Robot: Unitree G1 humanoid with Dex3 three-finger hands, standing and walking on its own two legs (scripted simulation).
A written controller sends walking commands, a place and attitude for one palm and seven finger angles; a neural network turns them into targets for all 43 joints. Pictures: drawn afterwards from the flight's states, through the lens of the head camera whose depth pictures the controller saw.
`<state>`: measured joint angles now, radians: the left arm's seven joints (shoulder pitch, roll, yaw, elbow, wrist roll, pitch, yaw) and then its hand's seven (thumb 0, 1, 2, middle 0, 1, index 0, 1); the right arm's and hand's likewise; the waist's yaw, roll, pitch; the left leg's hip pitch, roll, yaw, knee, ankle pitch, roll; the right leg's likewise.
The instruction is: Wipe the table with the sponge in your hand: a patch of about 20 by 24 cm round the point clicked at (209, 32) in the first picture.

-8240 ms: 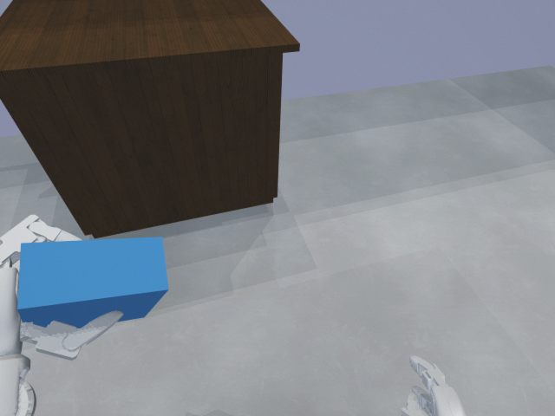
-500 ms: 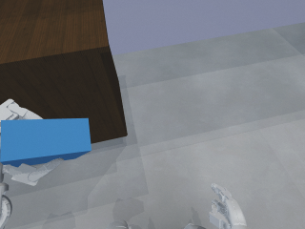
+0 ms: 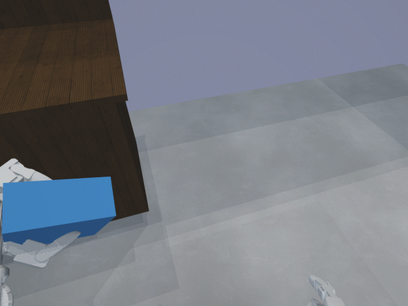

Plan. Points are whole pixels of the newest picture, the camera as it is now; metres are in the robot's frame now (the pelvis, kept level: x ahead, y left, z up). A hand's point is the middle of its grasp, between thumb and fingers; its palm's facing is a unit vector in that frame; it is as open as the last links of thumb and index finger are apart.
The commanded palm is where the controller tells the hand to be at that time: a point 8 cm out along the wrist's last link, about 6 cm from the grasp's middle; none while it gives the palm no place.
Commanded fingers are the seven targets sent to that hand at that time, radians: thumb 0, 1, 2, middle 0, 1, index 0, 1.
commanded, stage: take the last steps up to it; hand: left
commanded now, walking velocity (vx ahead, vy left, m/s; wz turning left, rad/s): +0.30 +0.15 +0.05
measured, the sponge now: (73, 212) +0.22 +0.22 +0.15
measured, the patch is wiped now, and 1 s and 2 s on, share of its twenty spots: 0.00 0.00 0.00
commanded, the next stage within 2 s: come to a stop and stand still in 1.44 s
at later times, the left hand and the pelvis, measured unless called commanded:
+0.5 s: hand (36, 175) +0.27 +0.29 +0.16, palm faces +0.44 -0.78 -0.44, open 10.0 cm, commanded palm +0.21 +0.33 +0.18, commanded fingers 0.00 0.10 1.30 -1.20 -1.60 -1.20 -1.60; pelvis +0.05 +0.04 -0.01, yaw +1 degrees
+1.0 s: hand (52, 138) +0.36 +0.31 +0.16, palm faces +0.39 -0.80 -0.47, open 10.0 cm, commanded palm +0.31 +0.36 +0.18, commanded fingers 0.00 0.10 1.30 -1.20 -1.60 -1.20 -1.60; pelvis +0.16 +0.07 +0.00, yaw +2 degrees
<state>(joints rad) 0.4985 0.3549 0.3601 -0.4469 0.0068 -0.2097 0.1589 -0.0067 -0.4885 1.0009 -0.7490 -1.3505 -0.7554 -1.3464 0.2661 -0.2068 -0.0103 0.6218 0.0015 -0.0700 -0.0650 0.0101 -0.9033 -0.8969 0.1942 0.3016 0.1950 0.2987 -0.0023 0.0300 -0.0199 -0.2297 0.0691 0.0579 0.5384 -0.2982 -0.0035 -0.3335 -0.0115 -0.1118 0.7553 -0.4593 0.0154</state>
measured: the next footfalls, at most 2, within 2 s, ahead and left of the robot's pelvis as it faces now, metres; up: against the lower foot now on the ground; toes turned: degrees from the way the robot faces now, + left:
left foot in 0.40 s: +0.13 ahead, +0.16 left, +0.00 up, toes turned +11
right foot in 0.70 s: +0.16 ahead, -0.06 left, +0.00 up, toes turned -10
